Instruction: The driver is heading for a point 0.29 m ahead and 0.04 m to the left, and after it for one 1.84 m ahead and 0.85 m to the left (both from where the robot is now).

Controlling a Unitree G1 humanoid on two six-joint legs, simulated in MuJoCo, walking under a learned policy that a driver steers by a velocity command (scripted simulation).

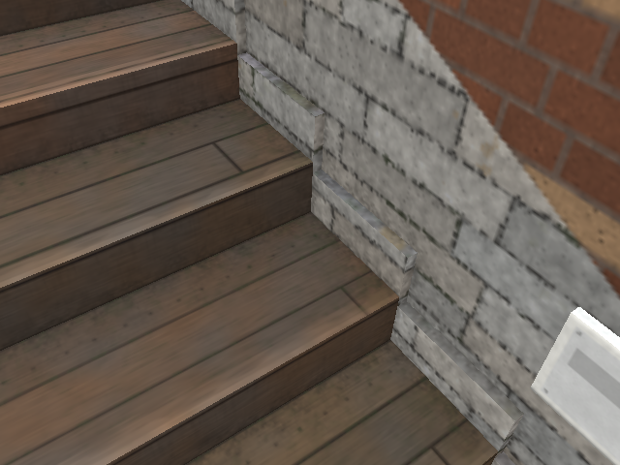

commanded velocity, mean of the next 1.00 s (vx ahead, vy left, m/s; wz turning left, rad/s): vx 0.17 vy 0.00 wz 0.38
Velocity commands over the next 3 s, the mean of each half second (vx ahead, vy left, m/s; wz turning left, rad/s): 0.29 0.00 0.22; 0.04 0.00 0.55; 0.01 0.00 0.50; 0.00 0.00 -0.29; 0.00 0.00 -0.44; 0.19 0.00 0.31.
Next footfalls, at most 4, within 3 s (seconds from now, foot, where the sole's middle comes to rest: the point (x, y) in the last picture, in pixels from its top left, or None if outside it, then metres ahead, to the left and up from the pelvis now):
0.14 right None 0.16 -0.13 -0.78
0.58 left None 0.36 0.14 -0.63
1.08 right None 0.45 -0.08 -0.63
1.54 left None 0.31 0.16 -0.63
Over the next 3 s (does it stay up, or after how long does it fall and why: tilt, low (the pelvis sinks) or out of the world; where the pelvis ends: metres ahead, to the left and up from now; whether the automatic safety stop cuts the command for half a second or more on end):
stays up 0.44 0.07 0.14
